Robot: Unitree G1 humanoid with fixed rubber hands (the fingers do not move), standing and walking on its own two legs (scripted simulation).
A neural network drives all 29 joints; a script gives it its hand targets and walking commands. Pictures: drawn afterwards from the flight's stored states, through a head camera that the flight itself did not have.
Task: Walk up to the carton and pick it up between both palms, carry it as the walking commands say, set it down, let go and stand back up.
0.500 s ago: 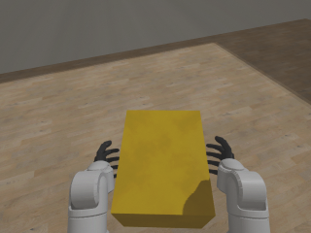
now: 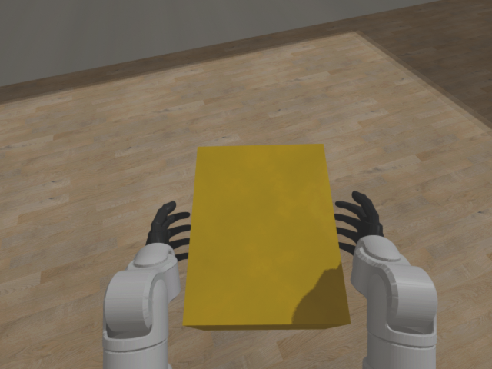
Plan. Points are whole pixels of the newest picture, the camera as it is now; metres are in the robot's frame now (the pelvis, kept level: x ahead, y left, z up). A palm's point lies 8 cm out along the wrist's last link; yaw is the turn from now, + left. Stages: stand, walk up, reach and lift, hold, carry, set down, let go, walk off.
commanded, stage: carry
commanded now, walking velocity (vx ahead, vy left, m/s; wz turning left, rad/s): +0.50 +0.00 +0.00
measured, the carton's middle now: (261, 239) +0.33 +0.00 +0.02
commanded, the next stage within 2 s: none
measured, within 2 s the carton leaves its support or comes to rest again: neither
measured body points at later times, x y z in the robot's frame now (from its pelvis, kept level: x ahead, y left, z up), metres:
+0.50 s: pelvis +0.21 -0.01 +0.00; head +0.25 -0.02 +0.45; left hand +0.51 +0.13 +0.08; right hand +0.51 -0.16 +0.09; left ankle +0.14 +0.10 -0.73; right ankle +0.21 -0.09 -0.73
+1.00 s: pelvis +0.32 +0.01 -0.01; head +0.34 -0.01 +0.44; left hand +0.60 +0.16 +0.07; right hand +0.61 -0.14 +0.07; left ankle +0.25 +0.09 -0.73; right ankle +0.30 -0.09 -0.73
